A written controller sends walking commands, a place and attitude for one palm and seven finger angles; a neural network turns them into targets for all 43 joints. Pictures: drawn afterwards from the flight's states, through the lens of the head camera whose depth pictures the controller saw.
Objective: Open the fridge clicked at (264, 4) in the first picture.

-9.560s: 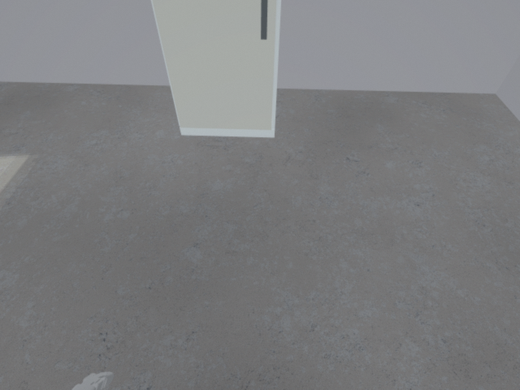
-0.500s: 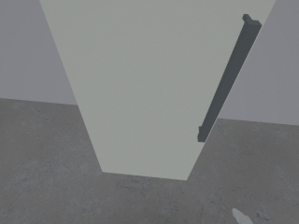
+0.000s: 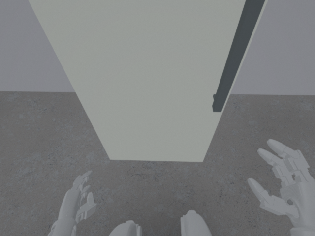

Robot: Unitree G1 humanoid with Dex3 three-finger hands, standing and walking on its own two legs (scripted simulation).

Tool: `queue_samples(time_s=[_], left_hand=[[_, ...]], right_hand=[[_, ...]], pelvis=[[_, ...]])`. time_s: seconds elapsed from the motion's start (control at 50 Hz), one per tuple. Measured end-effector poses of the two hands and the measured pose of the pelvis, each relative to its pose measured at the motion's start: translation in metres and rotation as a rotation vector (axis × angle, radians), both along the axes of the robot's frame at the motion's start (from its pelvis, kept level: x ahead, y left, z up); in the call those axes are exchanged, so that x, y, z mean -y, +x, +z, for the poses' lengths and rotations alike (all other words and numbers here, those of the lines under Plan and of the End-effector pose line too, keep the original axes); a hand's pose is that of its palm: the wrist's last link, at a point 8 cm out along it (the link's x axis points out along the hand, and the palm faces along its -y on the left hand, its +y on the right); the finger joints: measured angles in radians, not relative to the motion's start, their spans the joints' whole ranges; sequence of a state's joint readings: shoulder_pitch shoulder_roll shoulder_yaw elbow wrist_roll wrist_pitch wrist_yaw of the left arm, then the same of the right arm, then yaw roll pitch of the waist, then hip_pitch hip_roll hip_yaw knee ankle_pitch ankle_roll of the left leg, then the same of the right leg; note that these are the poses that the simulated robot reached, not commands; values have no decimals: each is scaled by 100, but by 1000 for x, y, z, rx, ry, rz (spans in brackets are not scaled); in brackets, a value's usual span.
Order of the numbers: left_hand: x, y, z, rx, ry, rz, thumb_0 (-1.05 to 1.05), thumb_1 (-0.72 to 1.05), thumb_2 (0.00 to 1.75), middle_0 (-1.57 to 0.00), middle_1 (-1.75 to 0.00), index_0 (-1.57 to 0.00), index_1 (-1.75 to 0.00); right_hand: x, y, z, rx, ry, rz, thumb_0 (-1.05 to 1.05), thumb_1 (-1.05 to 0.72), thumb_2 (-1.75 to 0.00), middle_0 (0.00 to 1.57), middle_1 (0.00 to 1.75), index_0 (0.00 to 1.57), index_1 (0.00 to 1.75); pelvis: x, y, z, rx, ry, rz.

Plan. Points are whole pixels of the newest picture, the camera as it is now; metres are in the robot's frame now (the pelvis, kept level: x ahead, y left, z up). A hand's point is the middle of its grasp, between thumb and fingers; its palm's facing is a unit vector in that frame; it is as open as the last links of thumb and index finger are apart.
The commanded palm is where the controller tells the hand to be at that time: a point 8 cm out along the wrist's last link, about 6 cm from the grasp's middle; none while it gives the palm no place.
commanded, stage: raise the hand to about handle height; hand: right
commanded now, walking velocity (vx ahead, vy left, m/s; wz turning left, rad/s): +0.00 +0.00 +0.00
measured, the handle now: (235, 44) +0.54 -0.19 +0.20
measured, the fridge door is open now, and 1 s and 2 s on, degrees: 0 0 0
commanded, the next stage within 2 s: move the hooked fingers beside the handle in 1.48 s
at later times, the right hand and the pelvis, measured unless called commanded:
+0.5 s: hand (281, 168) +0.26 -0.25 +0.08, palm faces +0.00 +1.00 -0.04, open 12.7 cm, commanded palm +0.23 -0.31 +0.10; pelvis +0.01 -0.03 +0.03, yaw +1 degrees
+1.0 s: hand (309, 138) +0.30 -0.30 +0.14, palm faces +0.07 +1.00 -0.05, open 13.9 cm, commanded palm +0.26 -0.34 +0.13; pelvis +0.02 -0.02 +0.05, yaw +1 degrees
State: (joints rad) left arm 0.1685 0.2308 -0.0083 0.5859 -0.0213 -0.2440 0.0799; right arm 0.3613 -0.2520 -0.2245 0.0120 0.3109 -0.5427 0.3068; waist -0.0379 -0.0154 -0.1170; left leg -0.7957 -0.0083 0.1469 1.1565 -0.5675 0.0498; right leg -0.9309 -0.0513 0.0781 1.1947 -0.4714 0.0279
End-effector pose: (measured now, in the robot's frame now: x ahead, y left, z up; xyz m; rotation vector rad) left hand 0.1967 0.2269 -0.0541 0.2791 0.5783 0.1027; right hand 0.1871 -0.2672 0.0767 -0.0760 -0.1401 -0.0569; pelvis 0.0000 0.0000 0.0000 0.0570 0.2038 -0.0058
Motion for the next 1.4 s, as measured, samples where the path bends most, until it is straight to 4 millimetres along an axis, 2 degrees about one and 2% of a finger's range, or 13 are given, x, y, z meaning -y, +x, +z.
queue_samples(time_s=[0.06, 0.12, 0.18, 0.26, 0.34, 0.46, 0.62, 0.7, 0.82, 1.0, 1.08, 1.2, 1.4], left_hand=[[11, -20, -9, -52, -54, 43, 2, 90, 90, -20, -30, -20, -30], [17, -42, -8, -103, -93, 105, 2, 90, 90, -20, -30, -20, -30], [16, -58, -2, -136, -97, 152, 2, 90, 90, -20, -30, -20, -30], [9, -68, 2, -168, -58, 151, 2, 90, 90, -20, -30, -20, -30], [1, -65, 1, -185, -6, 117, 2, 90, 90, -20, -30, -20, -30], [1, -45, 14, -126, 25, 113, 2, 90, 90, -20, -30, -20, -30], [19, -18, 41, -21, -6, 66, 2, 90, 90, -20, -30, -20, -30], [26, -13, 42, -21, -22, 37, 2, 90, 90, -20, -30, -20, -30], [24, -18, 40, -56, -18, 33, 2, 90, 90, -20, -30, -20, -30], [10, -35, 36, -111, -5, 68, 2, 90, 90, -20, -30, -20, -30], [2, -41, 37, -117, -4, 90, 2, 90, 90, -20, -30, -20, -30], [-6, -45, 40, -114, 3, 100, 2, 90, 90, -20, -30, -20, -30], [-6, -39, 39, -109, -4, 90, 2, 90, 90, -20, -30, -20, -30]], right_hand=[[-6, 30, 1, -81, 4, 120, 2, -30, -65, 24, 68, 24, 68], [-4, 46, -8, -243, 55, 140, 1, -23, -62, 25, 72, 25, 73], [9, 45, -6, -303, 82, 53, 1, -17, -59, 26, 77, 26, 77], [30, 34, 10, -213, 37, -72, 1, -8, -55, 26, 83, 26, 83], [40, 31, 15, -130, -2, -64, 1, 2, -51, 27, 89, 27, 89], [39, 43, 5, -185, 36, 47, 0, 16, -45, 28, 98, 28, 98], [60, 56, 40, -107, 27, -25, 0, 35, -37, 29, 110, 29, 110], [68, 61, 41, -147, 28, -27, 0, 42, -34, 30, 114, 30, 115], [71, 67, 38, -197, 46, -3, 0, 48, -31, 30, 118, 30, 119], [82, 83, 64, -122, 33, -15, -1, 50, -30, 30, 119, 30, 120], [81, 89, 61, -172, 53, 10, -1, 50, -30, 30, 119, 30, 120], [70, 88, 53, -186, 60, 16, -1, 50, -30, 30, 120, 30, 120], [66, 85, 57, -143, 46, -1, -1, 50, -30, 30, 120, 30, 120]], pelvis=[[4, -1, 6, 0, -1, 8], [10, 2, 16, 3, -13, 25], [15, 8, 26, 4, -24, 43], [21, 12, 30, 3, -24, 44], [25, 12, 25, -3, -15, 29], [31, 11, 28, 9, -7, 24], [32, 17, 40, 40, -6, 21], [32, 18, 43, 47, -6, 15], [30, 19, 47, 55, -9, 16], [25, 20, 52, 70, -14, 17], [23, 20, 55, 70, -18, 22], [21, 20, 55, 68, -25, 31], [16, 19, 55, 75, -26, 28]])
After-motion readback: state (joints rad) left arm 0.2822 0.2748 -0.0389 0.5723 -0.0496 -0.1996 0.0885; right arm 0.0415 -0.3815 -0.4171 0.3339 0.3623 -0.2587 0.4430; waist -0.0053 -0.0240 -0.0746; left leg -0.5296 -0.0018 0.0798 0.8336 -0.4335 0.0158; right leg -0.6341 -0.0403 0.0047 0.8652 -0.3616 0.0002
